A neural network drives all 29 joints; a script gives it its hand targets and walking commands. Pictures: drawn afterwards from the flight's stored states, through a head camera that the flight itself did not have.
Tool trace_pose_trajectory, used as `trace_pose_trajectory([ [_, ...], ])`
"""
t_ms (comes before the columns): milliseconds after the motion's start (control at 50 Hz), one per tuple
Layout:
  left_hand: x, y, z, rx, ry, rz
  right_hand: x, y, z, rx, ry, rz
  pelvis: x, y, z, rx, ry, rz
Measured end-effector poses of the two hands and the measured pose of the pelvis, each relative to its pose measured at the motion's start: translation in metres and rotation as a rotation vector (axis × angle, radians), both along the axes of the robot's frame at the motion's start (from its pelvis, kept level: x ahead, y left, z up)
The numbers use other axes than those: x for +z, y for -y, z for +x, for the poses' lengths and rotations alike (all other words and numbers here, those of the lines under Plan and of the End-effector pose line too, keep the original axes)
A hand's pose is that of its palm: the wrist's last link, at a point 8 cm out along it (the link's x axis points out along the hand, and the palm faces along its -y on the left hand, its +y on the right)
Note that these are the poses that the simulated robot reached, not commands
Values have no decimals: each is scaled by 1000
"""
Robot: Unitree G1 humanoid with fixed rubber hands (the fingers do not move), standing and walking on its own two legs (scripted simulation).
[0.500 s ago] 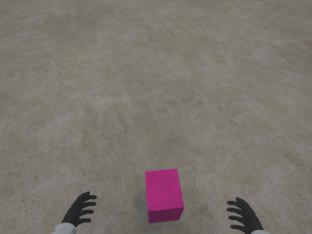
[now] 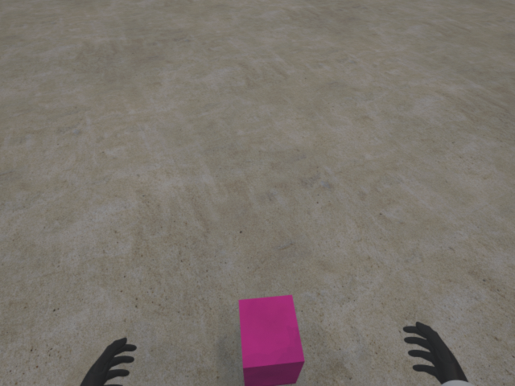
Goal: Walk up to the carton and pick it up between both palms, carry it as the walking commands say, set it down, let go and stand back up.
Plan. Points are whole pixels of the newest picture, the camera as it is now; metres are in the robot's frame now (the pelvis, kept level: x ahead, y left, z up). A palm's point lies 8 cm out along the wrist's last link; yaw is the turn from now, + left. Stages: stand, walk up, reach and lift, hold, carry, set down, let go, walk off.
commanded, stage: stand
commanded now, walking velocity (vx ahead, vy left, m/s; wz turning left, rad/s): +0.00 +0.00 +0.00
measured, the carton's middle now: (268, 343) +0.40 -0.03 -0.64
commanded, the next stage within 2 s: none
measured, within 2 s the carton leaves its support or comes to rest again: neither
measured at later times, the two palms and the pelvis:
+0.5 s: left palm out of the picture +0.14 +0.26 -0.07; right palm out of the picture +0.15 -0.28 -0.05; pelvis -0.01 +0.00 +0.00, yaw +0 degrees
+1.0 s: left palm out of the picture +0.12 +0.27 -0.07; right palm out of the picture +0.14 -0.29 -0.05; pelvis -0.02 +0.00 +0.00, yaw +0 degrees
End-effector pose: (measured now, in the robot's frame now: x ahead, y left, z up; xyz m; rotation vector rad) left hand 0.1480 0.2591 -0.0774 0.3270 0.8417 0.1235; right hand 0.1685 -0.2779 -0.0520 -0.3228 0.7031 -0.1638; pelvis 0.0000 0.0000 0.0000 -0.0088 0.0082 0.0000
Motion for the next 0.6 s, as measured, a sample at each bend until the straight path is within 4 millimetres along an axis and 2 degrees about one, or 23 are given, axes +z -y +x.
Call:
trace_pose_trajectory([
  [280,2,-3,-3,0,11,11,1,3,-4,-2,15,-1,0,1,-3,0,5,2],
  [600,4,-4,-15,5,16,18,1,7,-19,-2,24,-6,0,3,-13,1,20,4],
])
